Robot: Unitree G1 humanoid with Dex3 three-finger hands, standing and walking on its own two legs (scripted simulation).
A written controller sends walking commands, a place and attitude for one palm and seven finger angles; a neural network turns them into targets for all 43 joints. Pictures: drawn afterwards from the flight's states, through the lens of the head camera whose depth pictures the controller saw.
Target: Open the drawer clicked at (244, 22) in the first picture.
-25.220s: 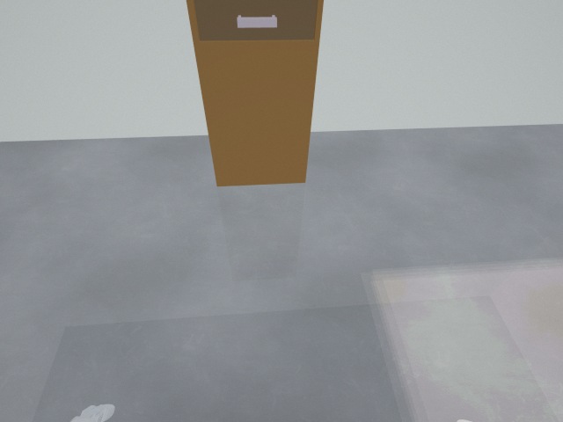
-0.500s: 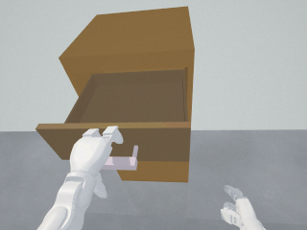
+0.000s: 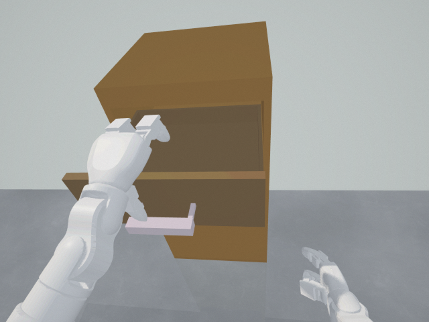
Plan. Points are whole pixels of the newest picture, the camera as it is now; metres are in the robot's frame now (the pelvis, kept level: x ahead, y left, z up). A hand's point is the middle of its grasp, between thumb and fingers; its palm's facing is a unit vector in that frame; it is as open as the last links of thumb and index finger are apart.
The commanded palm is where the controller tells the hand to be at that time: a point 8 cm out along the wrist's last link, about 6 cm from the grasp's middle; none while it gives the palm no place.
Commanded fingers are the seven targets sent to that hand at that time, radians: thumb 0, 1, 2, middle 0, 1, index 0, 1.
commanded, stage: lift the hand off the handle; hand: left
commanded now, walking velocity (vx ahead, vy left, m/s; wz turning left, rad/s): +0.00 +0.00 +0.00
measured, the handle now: (163, 216) +0.30 +0.18 +0.04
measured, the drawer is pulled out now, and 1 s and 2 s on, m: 0.27 0.27 0.27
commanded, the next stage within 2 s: draw the hand back to the body in 0.20 s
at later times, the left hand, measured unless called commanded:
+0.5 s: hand (121, 169) +0.29 +0.21 +0.19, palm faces +0.26 -0.11 -0.96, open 13.8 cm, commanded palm +0.22 +0.20 +0.24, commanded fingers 0.00 -0.50 0.30 -0.30 -1.20 -0.30 -1.20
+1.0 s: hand (106, 194) +0.24 +0.21 +0.19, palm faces +0.24 -0.67 -0.70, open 13.8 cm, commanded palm +0.18 +0.24 +0.23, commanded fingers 0.00 -0.29 0.39 -0.28 -1.07 -0.28 -1.07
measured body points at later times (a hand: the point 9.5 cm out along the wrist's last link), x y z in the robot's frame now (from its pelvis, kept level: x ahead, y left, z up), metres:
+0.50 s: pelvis +0.01 +0.00 +0.00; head +0.00 -0.06 +0.44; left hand +0.27 +0.21 +0.24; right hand +0.25 -0.19 -0.10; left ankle -0.01 +0.12 -0.74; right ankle +0.03 -0.08 -0.74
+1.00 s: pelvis +0.01 +0.01 +0.00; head +0.00 -0.03 +0.44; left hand +0.22 +0.24 +0.23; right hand +0.26 -0.17 -0.08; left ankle -0.01 +0.12 -0.74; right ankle +0.03 -0.08 -0.74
